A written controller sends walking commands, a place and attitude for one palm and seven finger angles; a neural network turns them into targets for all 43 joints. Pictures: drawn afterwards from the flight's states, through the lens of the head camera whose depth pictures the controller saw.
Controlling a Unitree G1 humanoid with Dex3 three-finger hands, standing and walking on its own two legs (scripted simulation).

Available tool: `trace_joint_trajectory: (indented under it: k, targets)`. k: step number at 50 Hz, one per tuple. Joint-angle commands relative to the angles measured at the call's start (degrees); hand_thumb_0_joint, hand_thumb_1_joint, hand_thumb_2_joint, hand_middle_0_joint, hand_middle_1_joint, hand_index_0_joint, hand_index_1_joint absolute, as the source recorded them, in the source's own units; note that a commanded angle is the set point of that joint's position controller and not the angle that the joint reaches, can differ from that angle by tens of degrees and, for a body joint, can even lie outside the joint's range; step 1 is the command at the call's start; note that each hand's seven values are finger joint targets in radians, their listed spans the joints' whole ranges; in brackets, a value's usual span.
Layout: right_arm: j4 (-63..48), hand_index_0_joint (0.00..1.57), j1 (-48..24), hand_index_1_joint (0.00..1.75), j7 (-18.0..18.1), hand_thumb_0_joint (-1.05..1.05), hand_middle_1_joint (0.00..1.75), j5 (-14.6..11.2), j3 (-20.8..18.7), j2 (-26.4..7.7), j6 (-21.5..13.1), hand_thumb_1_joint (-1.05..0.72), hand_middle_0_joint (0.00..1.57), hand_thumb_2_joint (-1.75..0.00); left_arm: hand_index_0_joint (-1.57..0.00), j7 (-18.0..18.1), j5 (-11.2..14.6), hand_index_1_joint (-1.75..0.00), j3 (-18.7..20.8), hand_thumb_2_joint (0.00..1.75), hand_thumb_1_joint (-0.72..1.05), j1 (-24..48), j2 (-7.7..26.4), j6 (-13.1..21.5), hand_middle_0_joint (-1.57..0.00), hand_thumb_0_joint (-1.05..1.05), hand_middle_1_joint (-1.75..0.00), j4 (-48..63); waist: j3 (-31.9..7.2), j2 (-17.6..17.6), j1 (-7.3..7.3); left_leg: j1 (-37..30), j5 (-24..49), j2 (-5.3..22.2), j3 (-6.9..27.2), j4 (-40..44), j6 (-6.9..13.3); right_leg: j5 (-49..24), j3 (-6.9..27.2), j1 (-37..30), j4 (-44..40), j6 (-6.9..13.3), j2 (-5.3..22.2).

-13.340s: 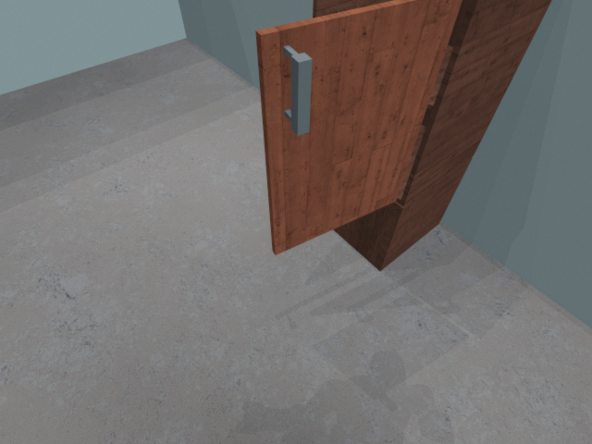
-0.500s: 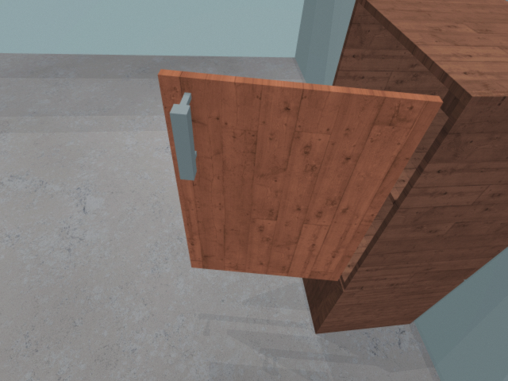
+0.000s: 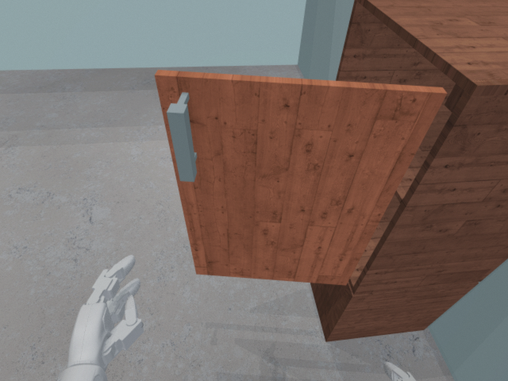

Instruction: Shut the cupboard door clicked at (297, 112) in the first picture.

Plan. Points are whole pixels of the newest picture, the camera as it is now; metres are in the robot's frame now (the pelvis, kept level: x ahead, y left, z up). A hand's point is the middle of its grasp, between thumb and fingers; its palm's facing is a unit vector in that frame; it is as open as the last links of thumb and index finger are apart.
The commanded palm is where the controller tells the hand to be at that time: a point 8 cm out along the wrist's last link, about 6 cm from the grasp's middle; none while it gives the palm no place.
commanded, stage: raise the hand and make a fist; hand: left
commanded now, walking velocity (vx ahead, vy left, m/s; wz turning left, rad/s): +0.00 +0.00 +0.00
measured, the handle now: (186, 137) +0.45 +0.12 +0.18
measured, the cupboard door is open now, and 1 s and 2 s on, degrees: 79 79 79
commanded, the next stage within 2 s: bring the fist close to the handle in 1.72 s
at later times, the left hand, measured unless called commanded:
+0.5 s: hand (146, 329) +0.19 +0.15 +0.05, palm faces -0.07 -1.00 -0.06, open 4.8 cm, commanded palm +0.15 +0.21 +0.06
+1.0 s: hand (117, 278) +0.23 +0.18 +0.12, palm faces -0.01 -1.00 -0.08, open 3.1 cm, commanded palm +0.20 +0.23 +0.13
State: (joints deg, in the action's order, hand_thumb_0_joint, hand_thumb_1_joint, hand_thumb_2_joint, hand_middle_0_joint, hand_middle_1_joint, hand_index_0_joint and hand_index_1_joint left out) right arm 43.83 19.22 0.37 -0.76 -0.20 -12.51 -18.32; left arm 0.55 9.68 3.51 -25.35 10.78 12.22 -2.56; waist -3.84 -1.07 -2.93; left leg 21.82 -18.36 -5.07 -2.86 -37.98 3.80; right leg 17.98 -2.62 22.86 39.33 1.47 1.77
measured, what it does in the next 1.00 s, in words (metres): stands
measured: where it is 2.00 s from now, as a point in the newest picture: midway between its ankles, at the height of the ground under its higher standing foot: outside the picture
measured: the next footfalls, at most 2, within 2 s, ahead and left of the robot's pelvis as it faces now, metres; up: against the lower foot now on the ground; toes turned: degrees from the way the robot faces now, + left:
none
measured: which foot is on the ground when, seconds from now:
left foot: down 0.00-1.00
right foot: down 0.00-1.00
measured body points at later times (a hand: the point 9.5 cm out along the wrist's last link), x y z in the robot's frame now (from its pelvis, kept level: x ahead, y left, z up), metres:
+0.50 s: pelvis +0.01 -0.04 -0.03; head +0.03 -0.04 +0.42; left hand +0.19 +0.20 +0.05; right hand +0.21 -0.24 -0.09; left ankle +0.01 +0.06 -0.72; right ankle +0.02 -0.12 -0.72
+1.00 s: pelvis +0.02 -0.01 +0.00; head +0.01 -0.02 +0.45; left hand +0.22 +0.23 +0.13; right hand +0.22 -0.24 -0.05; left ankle +0.01 +0.06 -0.72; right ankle +0.02 -0.12 -0.72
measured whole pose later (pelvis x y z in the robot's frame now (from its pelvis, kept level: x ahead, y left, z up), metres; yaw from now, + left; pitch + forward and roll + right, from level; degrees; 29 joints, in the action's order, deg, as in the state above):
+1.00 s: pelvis +0.02 -0.01 +0.00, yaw +0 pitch +2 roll -1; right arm 32.7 14.1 4.4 -3.3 2.6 -14.1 -18.2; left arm -14.7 17.7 11.3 -23.6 16.7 6.5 16.8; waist -4.4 2.0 2.0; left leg 21.0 -22.1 -2.3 -0.8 -41.0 3.6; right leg 20.5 -4.4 20.1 38.4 1.6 -1.1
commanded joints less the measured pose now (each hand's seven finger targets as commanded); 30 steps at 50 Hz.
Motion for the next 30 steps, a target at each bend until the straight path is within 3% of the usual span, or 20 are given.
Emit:
trace_joint_trajectory:
  k: [1, 2, 3, 5, 7, 9, 11, 13, 15, 16, 18, 19, 21, 23, 25, 27, 30]
  targets:
    - [-15.24, 0.20, -11.42, 0.30, -1.75, 0.00, 0.30, 0.30, -5.00, -9.06, -1.28, -0.90, 0.20, -0.90, -0.38, -14.56, 5.05, -0.50, 3.32, 0.90, 0.90, -17.78, -0.03, 18.76, -0.38, 0.00, -0.50, -4.55, 3.92, -16.89, 4.60, 17.93, -2.92, 3.25, 4.35, -6.13, -6.76, 11.65, -0.79, 12.89, 2.29, 1.34, -1.36]
    - [-17.81, 0.20, -12.66, 0.30, -1.79, 0.00, 0.30, 0.02, -5.61, -9.43, -1.04, -0.90, 0.20, -0.90, -0.40, -17.97, 5.32, -0.52, 5.02, 0.90, 0.90, -17.57, 2.21, 22.02, -0.40, 0.00, -0.52, -4.10, 3.42, -15.44, 4.68, 20.97, -5.16, 2.66, 3.32, -9.15, -5.69, 13.63, 2.08, 13.28, 3.39, 1.38, -0.65]
    - [-19.69, 0.20, -12.87, 0.30, -1.95, 0.00, 0.30, -0.55, -5.98, -9.37, -0.50, -0.90, 0.20, -0.90, -0.42, -19.59, 5.60, -0.54, 8.24, 0.90, 0.90, -19.45, 5.42, 22.17, -0.42, 0.00, -0.54, -4.06, 2.30, -10.07, 6.23, 21.55, -4.78, 2.30, 2.71, -10.28, -5.10, 12.70, 3.69, 12.08, 4.36, 1.70, -0.22]
    - [-24.26, 0.20, -14.38, 0.30, -1.39, 0.00, 0.30, -1.45, -5.27, -9.41, 0.11, -0.90, 0.20, -0.90, -0.46, -20.72, 7.39, -0.58, 9.11, 0.90, 0.90, -16.32, 7.04, 19.64, -0.46, 0.00, -0.58, 6.34, -4.98, -3.08, 7.22, 19.81, -5.23, 2.20, 2.65, -9.78, -3.96, 13.30, 3.70, 11.10, 6.39, 1.49, -0.82]
    - [-26.25, 0.20, -13.95, 0.30, -0.32, 0.00, 0.30, -1.51, -4.44, -8.88, 0.22, -0.90, 0.20, -0.90, -0.49, -18.88, 8.56, -0.62, 9.33, 0.90, 0.90, -10.85, 7.70, 17.29, -0.49, 0.00, -0.62, 17.02, -8.39, 4.92, 6.46, 16.98, -6.83, 3.27, 4.97, -8.75, -3.85, 12.06, 2.30, 13.64, 8.66, 1.48, -2.00]
    - [-26.40, 0.20, -11.39, 0.30, 0.57, 0.00, 0.30, -0.97, -4.06, -8.42, 0.21, -0.90, 0.20, -0.90, -0.53, -15.63, 8.39, -0.66, 10.28, 0.90, 0.90, -3.98, 10.10, 17.82, -0.53, 0.00, -0.66, 27.39, -10.83, 7.45, 4.52, 15.58, -5.52, 3.73, 6.15, -10.72, -2.99, 10.68, 3.59, 14.72, 8.56, 1.30, -2.44]
    - [-25.57, 0.20, -9.14, 0.30, 1.28, 0.00, 0.30, -0.80, -3.45, -7.94, 0.11, -0.90, 0.20, -0.90, -0.57, -13.73, 7.67, -0.70, 8.14, 0.90, 0.90, -1.82, 9.28, 19.47, -0.57, 0.00, -0.70, 31.76, -10.83, 6.81, 2.31, 14.20, -1.87, 4.14, 6.27, -13.10, -2.25, 7.20, 4.06, 15.15, 7.95, 1.04, -2.71]
    - [-24.11, 0.20, -8.10, 0.30, 2.01, 0.00, 0.30, -0.61, -2.68, -8.60, -0.26, -0.90, 0.20, -0.90, -0.60, -14.23, 6.87, -0.74, 5.94, 0.90, 0.90, 3.03, 9.94, 21.31, -0.60, 0.00, -0.74, 34.44, -10.70, 7.68, 0.26, 13.46, 0.93, 4.41, 6.54, -15.25, -1.73, 3.57, 4.49, 15.95, 8.58, 0.91, -2.85]
    - [-23.07, 0.20, -7.79, 0.30, 2.55, 0.00, 0.30, -0.99, -2.39, -8.64, -0.43, -0.90, 0.20, -0.90, -0.64, -16.17, 6.95, -0.78, 4.98, 0.90, 0.90, 1.01, 9.30, 20.09, -0.64, 0.00, -0.78, 30.05, -8.74, 6.45, -0.41, 13.69, 0.54, 4.66, 6.63, -15.42, -1.56, 3.55, 4.40, 15.86, 7.05, 0.50, -2.78]
    - [-22.92, 0.20, -7.97, 0.30, 2.85, 0.00, 0.30, -1.28, -2.29, -8.87, -0.35, -0.90, 0.20, -0.90, -0.66, -17.20, 6.97, -0.80, 5.38, 0.90, 0.90, 0.32, 10.00, 18.63, -0.66, 0.00, -0.80, 28.29, -8.09, 5.29, -0.40, 14.13, -0.08, 4.67, 6.61, -15.04, -1.48, 4.23, 4.63, 15.09, 5.86, 0.23, -2.70]
    - [-22.96, 0.20, -8.42, 0.30, 3.33, 0.00, 0.30, -2.04, -2.06, -8.56, 0.34, -0.90, 0.20, -0.90, -0.69, -19.37, 7.52, -0.84, 6.52, 0.90, 0.90, -3.36, 10.25, 13.43, -0.69, 0.00, -0.84, 22.75, -7.32, 3.46, 0.95, 14.89, 0.62, 4.43, 6.33, -13.70, -1.46, 3.73, 6.27, 10.99, 2.96, -0.49, -2.11]
    - [-23.59, 0.20, -8.51, 0.30, 3.45, 0.00, 0.30, -2.36, -2.06, -8.23, 0.75, -0.90, 0.20, -0.90, -0.71, -20.16, 8.01, -0.86, 7.81, 0.90, 0.90, -5.06, 10.89, 10.78, -0.71, 0.00, -0.86, 22.52, -8.86, 2.81, 1.97, 14.70, 1.24, 4.37, 5.96, -12.95, -1.56, 2.91, 6.93, 8.29, 1.67, -0.93, -1.29]
    - [-24.15, 0.20, -9.34, 0.30, 3.89, 0.00, 0.30, -2.62, -2.04, -7.56, 1.55, -0.90, 0.20, -0.90, -0.75, -20.45, 9.28, -0.90, 11.94, 0.90, 0.90, -6.69, 12.73, 6.38, -0.75, 0.00, -0.90, 22.79, -11.67, 0.36, 3.76, 13.87, 3.48, 4.24, 5.74, -11.61, -1.84, -1.72, 8.24, 2.79, 0.33, -2.29, 0.23]
    - [-24.28, 0.20, -10.63, 0.30, 4.04, 0.00, 0.30, -2.38, -1.52, -6.65, 2.20, -0.90, 0.20, -0.90, -0.79, -19.58, 10.35, -0.94, 15.43, 0.90, 0.90, -7.95, 13.68, 3.82, -0.79, 0.00, -0.94, 23.07, -12.15, 1.32, 5.67, 12.74, 6.77, 4.09, 6.10, -10.07, -2.17, -8.84, 7.78, -1.32, 0.77, -2.58, 0.60]
    - [-24.37, 0.20, -10.16, 0.30, 4.03, 0.00, 0.30, -2.18, -1.17, -6.04, 2.31, -0.90, 0.20, -0.90, -0.82, -18.77, 11.38, -0.98, 15.59, 0.90, 0.90, -7.17, 12.33, 3.65, -0.82, 0.00, -0.98, 24.91, -11.63, -1.13, 5.44, 11.85, 8.26, 4.29, 6.05, -8.69, -2.42, -13.91, 6.96, -2.46, 0.46, -3.17, 0.83]
    - [-24.05, 0.20, -9.74, 0.30, 3.89, 0.00, 0.30, -2.03, -0.91, -6.35, 1.51, -0.90, 0.20, -0.90, -0.86, -18.19, 11.62, -1.02, 14.64, 0.90, 0.90, -5.14, 11.64, 4.84, -0.86, 0.00, -1.02, 26.56, -9.81, 0.25, 5.03, 10.39, 8.19, 4.39, 5.98, -6.77, -2.54, -12.67, 5.33, -1.39, 0.17, -2.59, 0.18]
    - [-23.28, 0.20, -9.24, 0.30, 3.68, 0.00, 0.30, -1.93, -0.83, -6.88, -0.01, -0.90, 0.20, -0.90, -0.92, -17.86, 11.46, -1.08, 13.47, 0.90, 0.90, -4.22, 11.15, 6.37, -0.92, 0.00, -1.08, 26.50, -8.65, -0.35, 4.48, 8.54, 8.07, 4.50, 6.00, -5.39, -2.43, -10.99, 4.85, -0.86, -0.78, -2.33, -0.03]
